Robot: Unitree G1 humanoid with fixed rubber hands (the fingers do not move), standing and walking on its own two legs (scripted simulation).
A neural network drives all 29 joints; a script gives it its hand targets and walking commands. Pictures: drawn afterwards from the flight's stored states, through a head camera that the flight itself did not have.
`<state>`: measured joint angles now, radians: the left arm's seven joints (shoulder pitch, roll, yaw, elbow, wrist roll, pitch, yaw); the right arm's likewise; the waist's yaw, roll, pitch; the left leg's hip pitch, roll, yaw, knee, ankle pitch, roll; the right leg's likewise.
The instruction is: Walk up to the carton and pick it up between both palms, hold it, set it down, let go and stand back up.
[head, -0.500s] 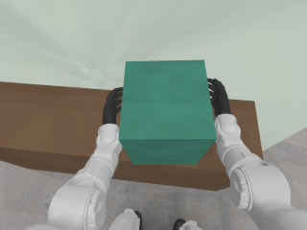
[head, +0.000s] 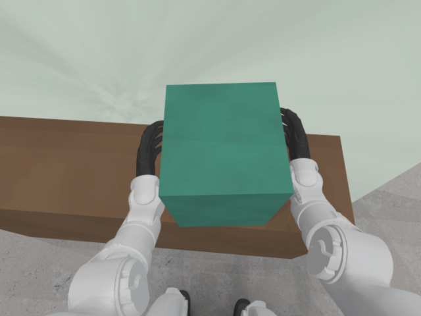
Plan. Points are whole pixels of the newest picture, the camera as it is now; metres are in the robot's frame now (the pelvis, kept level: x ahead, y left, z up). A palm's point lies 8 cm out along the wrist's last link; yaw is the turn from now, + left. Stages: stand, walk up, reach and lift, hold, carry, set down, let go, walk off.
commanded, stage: reach and lift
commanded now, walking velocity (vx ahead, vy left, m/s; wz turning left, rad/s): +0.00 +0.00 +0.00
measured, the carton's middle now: (221, 163) +0.41 +0.03 -0.04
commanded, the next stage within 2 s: none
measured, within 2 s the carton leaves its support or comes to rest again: leaves its support in 0.58 s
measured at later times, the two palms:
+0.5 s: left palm (146, 170) +0.36 +0.17 -0.01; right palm (295, 150) +0.44 -0.11 +0.00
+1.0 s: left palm (146, 182) +0.34 +0.17 -0.01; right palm (299, 159) +0.41 -0.11 +0.01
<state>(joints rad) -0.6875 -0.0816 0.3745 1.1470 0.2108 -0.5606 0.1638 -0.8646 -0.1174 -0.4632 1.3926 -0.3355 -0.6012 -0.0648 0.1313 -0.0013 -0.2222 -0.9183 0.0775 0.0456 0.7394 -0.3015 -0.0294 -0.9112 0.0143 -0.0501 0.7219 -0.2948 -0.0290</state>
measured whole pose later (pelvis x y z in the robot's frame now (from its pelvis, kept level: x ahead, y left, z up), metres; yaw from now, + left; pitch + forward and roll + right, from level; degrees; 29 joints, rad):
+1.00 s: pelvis -0.02 +0.00 +0.00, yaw +0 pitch +26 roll -1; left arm -0.65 -0.09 0.39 1.20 0.17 -0.70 0.18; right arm -0.86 -0.11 -0.39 1.44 -0.36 -0.72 -0.14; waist 0.11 0.00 -0.21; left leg -0.92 0.08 0.04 0.74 -0.27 -0.03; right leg -0.91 0.01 -0.05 0.72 -0.27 -0.03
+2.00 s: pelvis -0.04 +0.00 +0.00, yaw +0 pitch +17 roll -1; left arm -0.59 0.03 0.11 0.93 -0.16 -0.22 0.18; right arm -0.85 -0.09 0.05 1.12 0.13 -0.18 -0.20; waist 0.02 0.00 -0.32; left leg -0.78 0.08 0.04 0.74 -0.26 -0.03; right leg -0.77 0.02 -0.05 0.72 -0.25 -0.03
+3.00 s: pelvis -0.03 +0.03 +0.03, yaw +1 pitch +2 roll -3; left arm -0.68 0.02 0.19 0.66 0.14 0.38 0.10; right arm -0.85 -0.10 -0.03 0.99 0.16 0.22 -0.22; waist -0.02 0.00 -0.20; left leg -0.38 0.07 0.04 0.58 -0.24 0.00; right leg -0.31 0.02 -0.05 0.44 -0.17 0.00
